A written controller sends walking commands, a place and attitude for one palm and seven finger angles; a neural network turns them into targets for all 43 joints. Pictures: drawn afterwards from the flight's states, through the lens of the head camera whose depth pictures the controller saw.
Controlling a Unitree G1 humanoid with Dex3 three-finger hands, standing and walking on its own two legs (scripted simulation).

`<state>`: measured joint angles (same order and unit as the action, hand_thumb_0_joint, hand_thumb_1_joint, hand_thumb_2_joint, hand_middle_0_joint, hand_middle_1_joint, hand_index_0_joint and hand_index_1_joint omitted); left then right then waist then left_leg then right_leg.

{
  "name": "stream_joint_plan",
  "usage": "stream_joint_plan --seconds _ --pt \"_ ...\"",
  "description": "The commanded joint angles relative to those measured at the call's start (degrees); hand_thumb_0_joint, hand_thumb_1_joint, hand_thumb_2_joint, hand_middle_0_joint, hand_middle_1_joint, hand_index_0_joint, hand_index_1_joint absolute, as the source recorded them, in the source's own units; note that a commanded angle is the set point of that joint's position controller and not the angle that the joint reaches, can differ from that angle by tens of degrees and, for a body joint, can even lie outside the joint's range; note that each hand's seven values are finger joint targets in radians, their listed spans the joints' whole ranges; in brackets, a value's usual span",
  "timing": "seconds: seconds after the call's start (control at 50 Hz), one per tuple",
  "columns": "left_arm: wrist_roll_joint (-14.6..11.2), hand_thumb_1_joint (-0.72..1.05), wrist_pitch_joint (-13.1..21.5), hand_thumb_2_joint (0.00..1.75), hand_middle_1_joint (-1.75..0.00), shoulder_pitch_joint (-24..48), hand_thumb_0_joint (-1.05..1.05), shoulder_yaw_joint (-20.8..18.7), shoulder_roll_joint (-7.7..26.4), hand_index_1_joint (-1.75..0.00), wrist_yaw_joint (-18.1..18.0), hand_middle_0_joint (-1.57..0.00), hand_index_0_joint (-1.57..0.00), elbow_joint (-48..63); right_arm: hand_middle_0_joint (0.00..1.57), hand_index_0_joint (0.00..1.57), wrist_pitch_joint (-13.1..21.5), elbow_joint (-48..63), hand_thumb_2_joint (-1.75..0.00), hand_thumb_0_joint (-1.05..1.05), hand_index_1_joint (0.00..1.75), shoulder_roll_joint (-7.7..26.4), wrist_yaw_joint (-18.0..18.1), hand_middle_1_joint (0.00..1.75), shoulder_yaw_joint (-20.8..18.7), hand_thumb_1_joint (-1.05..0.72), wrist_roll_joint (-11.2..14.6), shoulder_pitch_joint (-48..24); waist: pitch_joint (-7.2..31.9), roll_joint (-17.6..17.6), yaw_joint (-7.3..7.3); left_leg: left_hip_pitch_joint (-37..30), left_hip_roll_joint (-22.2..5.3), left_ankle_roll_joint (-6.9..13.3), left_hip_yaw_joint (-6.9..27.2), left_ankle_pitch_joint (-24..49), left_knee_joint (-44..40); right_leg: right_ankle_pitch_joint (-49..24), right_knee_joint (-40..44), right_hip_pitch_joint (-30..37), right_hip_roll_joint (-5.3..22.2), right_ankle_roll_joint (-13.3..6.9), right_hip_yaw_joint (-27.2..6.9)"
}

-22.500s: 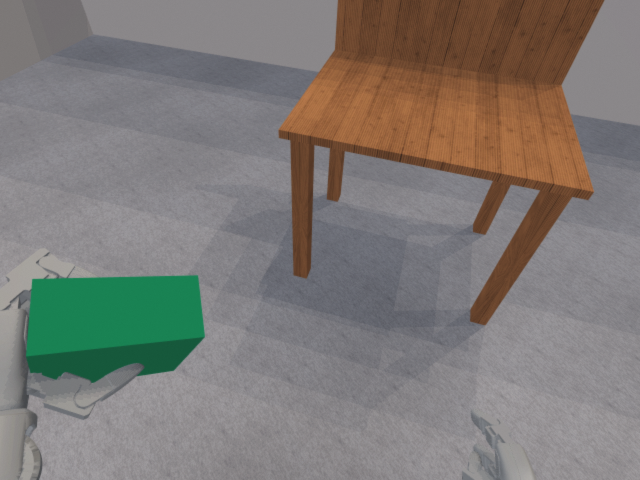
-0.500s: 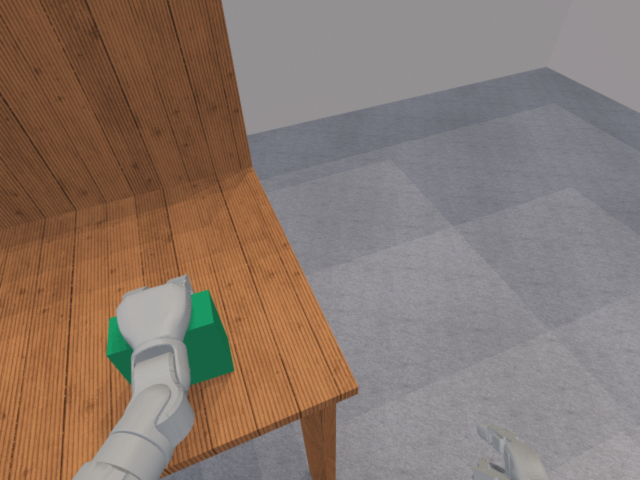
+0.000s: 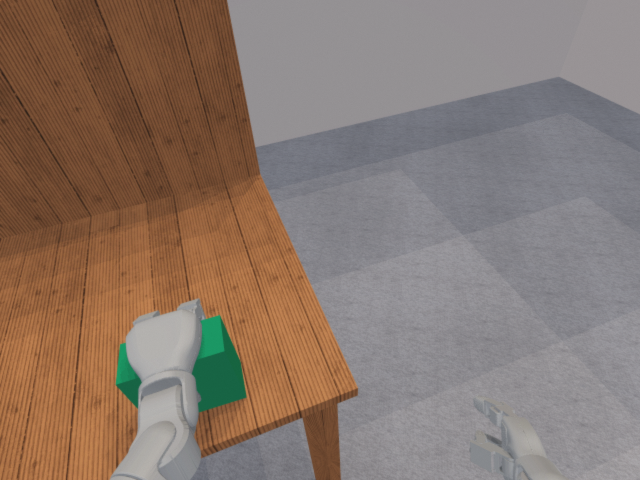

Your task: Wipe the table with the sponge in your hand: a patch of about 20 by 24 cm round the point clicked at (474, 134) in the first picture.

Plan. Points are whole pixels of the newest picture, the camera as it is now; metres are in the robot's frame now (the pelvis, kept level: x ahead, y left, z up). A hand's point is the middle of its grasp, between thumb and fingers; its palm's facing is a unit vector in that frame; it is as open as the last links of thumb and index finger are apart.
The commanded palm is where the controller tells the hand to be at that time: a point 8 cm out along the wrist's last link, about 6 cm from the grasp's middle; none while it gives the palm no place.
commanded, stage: wipe back along the third lane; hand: left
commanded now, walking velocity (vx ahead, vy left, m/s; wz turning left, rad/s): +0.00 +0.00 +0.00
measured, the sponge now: (191, 380) +0.26 +0.23 -0.05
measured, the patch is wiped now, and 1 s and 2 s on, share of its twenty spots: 1.00 1.00 1.00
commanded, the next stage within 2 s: slide back across to the middle lane in 0.82 s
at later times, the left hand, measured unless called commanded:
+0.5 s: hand (183, 362) +0.26 +0.23 +0.00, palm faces +0.00 -0.04 -1.00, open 10.3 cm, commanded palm +0.22 +0.20 +0.02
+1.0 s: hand (184, 361) +0.26 +0.23 +0.00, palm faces -0.02 -0.04 -1.00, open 10.3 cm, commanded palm +0.22 +0.21 +0.03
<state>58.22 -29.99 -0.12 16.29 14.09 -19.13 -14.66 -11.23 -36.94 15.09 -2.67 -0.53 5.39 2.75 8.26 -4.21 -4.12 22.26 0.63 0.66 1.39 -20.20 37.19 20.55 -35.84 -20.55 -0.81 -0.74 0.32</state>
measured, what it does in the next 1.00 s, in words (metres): stands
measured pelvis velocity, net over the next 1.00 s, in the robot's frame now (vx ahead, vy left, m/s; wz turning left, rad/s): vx -0.01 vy -0.01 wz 0.01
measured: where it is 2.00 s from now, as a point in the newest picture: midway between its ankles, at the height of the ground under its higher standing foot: outside the picture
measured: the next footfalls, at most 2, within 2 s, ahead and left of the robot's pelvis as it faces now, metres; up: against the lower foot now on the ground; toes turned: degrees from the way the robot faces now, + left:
none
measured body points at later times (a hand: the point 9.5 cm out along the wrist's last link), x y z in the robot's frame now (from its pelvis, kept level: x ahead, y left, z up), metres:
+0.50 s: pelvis -0.01 +0.00 +0.00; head -0.01 -0.03 +0.45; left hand +0.26 +0.22 +0.06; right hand +0.20 -0.23 -0.10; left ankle -0.01 +0.11 -0.72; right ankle -0.03 -0.12 -0.72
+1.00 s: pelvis -0.01 -0.01 +0.00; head -0.02 -0.04 +0.44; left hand +0.26 +0.22 +0.06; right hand +0.20 -0.23 -0.10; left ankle -0.01 +0.11 -0.72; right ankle -0.03 -0.12 -0.72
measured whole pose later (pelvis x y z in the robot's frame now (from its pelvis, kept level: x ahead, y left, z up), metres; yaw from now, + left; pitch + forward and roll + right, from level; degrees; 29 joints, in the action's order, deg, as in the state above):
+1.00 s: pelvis -0.01 -0.01 +0.00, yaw +1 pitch +6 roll +0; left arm 58.3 -29.6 4.4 15.8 13.8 -18.2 -19.3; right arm -11.3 -37.5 14.8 -1.3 -0.3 5.3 3.8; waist 8.4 -4.1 -4.3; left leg 25.2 0.5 0.1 2.1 -20.0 39.3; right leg 20.9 -38.6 -23.6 -1.0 -1.4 1.0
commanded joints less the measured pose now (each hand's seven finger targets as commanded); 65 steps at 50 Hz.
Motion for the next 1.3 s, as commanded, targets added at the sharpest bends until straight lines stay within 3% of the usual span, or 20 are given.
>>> stream_joint_plan --seconds 0.0,0.18,0.22,0.28,0.42,0.48,0.58,0.6,0.68,0.72,0.88,0.9,0.98,1.02,1.08,1.1,1.14,1.18,1.2,1.28 --pt "-3.0 0.10 0.2 1.30 -1.60 1.1 0.00 1.6 -1.3 -1.60 3.2 -1.20 -1.20 0.2 0.20 0.20 2.4 8.8 -0.90 0.00 0.30 5.9 0.5 0.30 -1.8 -0.90 -0.3 -10.7 3.4 9.9 1.03 -1.3 1.2 1.3 -0.5 13.4 -4.0 -20.5 3.6 3.8 -1.3 -3.2 0.3" --pt "-2.3 0.10 1.3 1.30 -1.60 1.3 0.00 0.2 -0.3 -1.60 3.5 -1.20 -1.20 -1.2 0.20 0.20 2.7 8.9 -0.90 0.00 0.30 6.1 0.6 0.30 -1.9 -0.90 -0.6 -10.4 5.3 10.6 0.54 -0.5 1.4 1.2 -0.2 14.5 -2.8 -23.2 2.7 3.9 -1.5 -3.5 -0.6" --pt "-2.3 0.10 1.5 1.30 -1.60 2.4 0.00 2.5 -2.3 -1.60 3.5 -1.20 -1.20 -0.8 0.20 0.20 2.7 8.9 -0.90 0.00 0.30 5.8 0.7 0.30 -1.9 -0.90 -0.5 -10.1 4.7 10.5 1.39 -0.3 1.4 1.4 -0.6 13.8 -2.5 -22.8 2.6 3.3 -1.2 -3.2 0.1" --pt "-2.4 0.10 1.5 1.30 -1.60 -0.4 0.00 -0.4 -0.1 -1.60 3.2 -1.20 -1.20 -1.6 0.20 0.20 2.9 9.0 -0.90 0.00 0.30 6.0 0.7 0.30 -2.0 -0.90 -0.6 -10.1 4.8 11.5 0.49 0.5 1.4 1.2 -0.3 14.2 -2.4 -24.0 2.6 3.9 -1.3 -3.3 -0.7" --pt "-2.4 0.10 0.5 1.30 -1.60 2.1 0.00 2.8 -2.3 -1.60 3.2 -1.20 -1.20 -0.9 0.20 0.20 2.6 9.3 -0.90 0.00 0.30 5.9 0.6 0.30 -2.0 -0.90 -0.3 -10.0 3.6 10.1 1.30 0.6 1.2 1.5 -0.2 11.4 -2.9 -18.0 2.8 1.9 -1.4 -3.1 0.7" --pt "-2.4 0.10 0.2 1.30 -1.60 3.1 0.00 0.8 -0.4 -1.60 3.3 -1.20 -1.20 -1.8 0.20 0.20 2.5 9.1 -0.90 0.00 0.30 6.2 0.8 0.30 -2.0 -0.90 -0.3 -10.3 2.6 9.5 0.85 1.1 1.2 1.4 0.1 10.1 -3.4 -15.7 3.4 1.1 -1.6 -3.4 0.1" --pt "-2.6 0.10 0.5 1.30 -1.60 3.1 0.00 0.4 -0.3 -1.60 3.4 -1.20 -1.20 -2.9 0.20 0.20 2.6 8.9 -0.90 0.00 0.30 6.3 1.1 0.30 -2.0 -0.90 -0.3 -9.9 3.1 10.1 0.69 1.5 1.2 1.4 0.0 9.3 -3.5 -14.7 3.5 1.0 -1.6 -3.3 0.2" --pt "-2.7 0.10 0.4 1.30 -1.60 4.0 0.00 2.6 -2.2 -1.60 3.6 -1.20 -1.20 -2.9 0.20 0.20 2.6 9.0 -0.90 0.00 0.30 6.1 1.2 0.30 -1.8 -0.90 -0.2 -9.6 3.3 10.5 1.28 1.2 1.3 1.5 -0.3 8.9 -3.3 -14.1 3.3 1.1 -1.4 -3.1 0.8" --pt "-2.3 0.10 0.9 1.30 -1.60 4.8 0.00 0.2 -0.3 -1.60 3.4 -1.20 -1.20 -4.6 0.20 0.20 2.7 8.5 -0.90 0.00 0.30 6.4 1.4 0.30 -2.0 -0.90 -0.3 -9.5 3.5 10.9 0.87 1.5 1.1 1.4 0.0 8.8 -3.3 -14.1 3.6 0.5 -1.7 -3.3 0.1" --pt "-2.4 0.10 1.3 1.30 -1.60 5.8 0.00 3.0 -2.8 -1.60 3.5 -1.20 -1.20 -4.0 0.20 0.20 2.7 8.7 -0.90 0.00 0.30 6.0 1.3 0.30 -2.1 -0.90 -0.3 -9.2 3.4 10.4 1.52 1.2 1.2 1.6 -0.2 8.6 -3.0 -13.6 3.2 0.0 -1.5 -3.2 1.0" --pt "-2.3 0.10 1.1 1.30 -1.60 5.7 0.00 0.4 -0.6 -1.60 3.1 -1.20 -1.20 -5.1 0.20 0.20 2.5 8.5 -0.90 0.00 0.30 6.2 1.5 0.30 -2.1 -0.90 -0.4 -9.7 3.3 11.2 0.88 1.9 1.2 1.5 0.1 8.6 -2.9 -14.1 3.5 0.1 -1.6 -3.3 0.2" --pt "-2.6 0.10 1.1 1.30 -1.60 6.2 0.00 2.8 -2.7 -1.60 3.4 -1.20 -1.20 -4.2 0.20 0.20 2.5 8.9 -0.90 0.00 0.30 6.0 1.5 0.30 -1.9 -0.90 -0.3 -9.5 3.4 10.5 1.48 1.5 1.4 1.6 -0.3 8.5 -2.7 -14.4 3.3 0.5 -1.3 -3.0 0.5" --pt "-3.0 0.10 1.4 1.30 -1.60 3.4 0.00 -4.1 3.9 -1.60 3.0 -1.20 -1.20 -1.2 0.20 0.20 2.6 9.3 -0.90 0.00 0.30 6.2 1.9 0.30 -1.9 -0.90 -0.4 -9.9 6.5 10.2 -0.19 0.7 1.5 1.6 -0.2 10.8 -3.1 -18.0 3.5 4.4 -1.2 -3.1 -0.8" --pt "-3.5 0.10 1.5 1.30 -1.60 3.0 0.00 -4.1 4.0 -1.60 3.0 -1.20 -1.20 0.1 0.20 0.20 2.6 9.5 -0.90 0.00 0.30 6.0 2.2 0.30 -1.7 -0.90 -0.3 -9.7 5.1 10.1 0.37 0.3 1.6 1.7 -0.7 10.4 -3.5 -18.1 4.1 4.8 -1.0 -2.7 -0.5" --pt "-3.3 0.10 1.3 1.30 -1.60 0.9 0.00 -8.8 8.8 -1.60 2.7 -1.20 -1.20 1.2 0.20 0.20 2.7 9.6 -0.90 0.00 0.30 6.2 2.5 0.30 -1.5 -0.90 -0.4 -10.3 4.0 8.6 -0.77 -0.1 1.6 1.5 -0.3 10.9 -4.7 -18.1 5.2 6.0 -1.2 -2.9 -1.6" --pt "-3.2 0.10 1.4 1.30 -1.60 1.7 0.00 -6.7 6.9 -1.60 2.8 -1.20 -1.20 2.8 0.20 0.20 2.8 9.7 -0.90 0.00 0.30 5.9 2.4 0.30 -1.3 -0.90 -0.4 -10.2 3.7 7.7 -0.07 -0.9 1.7 1.6 -0.6 11.4 -4.7 -18.9 5.0 6.2 -1.0 -2.8 -0.9" --pt "-3.2 0.10 1.6 1.30 -1.60 -0.8 0.00 -7.8 7.9 -1.60 2.9 -1.20 -1.20 3.9 0.20 0.20 3.3 10.1 -0.90 0.00 0.30 5.8 2.4 0.30 -1.4 -0.90 -0.4 -10.1 3.9 7.4 -0.66 -1.7 1.7 1.7 -0.8 12.6 -5.0 -20.2 5.3 7.3 -1.1 -2.8 -0.9" --pt "-3.0 0.10 2.0 1.30 -1.60 -2.0 0.00 -11.8 12.4 -1.60 2.9 -1.20 -1.20 4.5 0.20 0.20 3.4 9.6 -0.90 0.00 0.30 6.3 2.5 0.30 -1.4 -0.90 -0.6 -10.2 3.2 6.4 -1.34 -1.9 1.7 1.5 -0.4 13.0 -5.6 -20.7 5.9 8.0 -1.2 -3.1 -2.3" --pt "-3.3 0.10 2.4 1.30 -1.60 -3.0 0.00 -9.9 10.2 -1.60 3.1 -1.20 -1.20 6.2 0.20 0.20 3.7 10.1 -0.90 0.00 0.30 5.7 2.5 0.30 -1.2 -0.90 -0.6 -10.2 3.8 6.1 -1.01 -2.5 1.9 1.7 -0.9 13.5 -5.7 -22.1 5.7 9.0 -1.0 -2.8 -1.6" --pt "-3.3 0.10 3.7 1.30 -1.60 -6.8 0.00 -13.4 13.1 -1.60 3.2 -1.20 -1.20 7.0 0.20 0.20 4.6 9.5 -0.90 0.00 0.30 6.1 2.4 0.30 -1.6 -0.90 -0.8 -9.8 3.3 7.0 -1.57 -3.1 1.8 1.5 -0.7 14.8 -6.1 -24.8 6.3 9.8 -1.2 -3.0 -2.8"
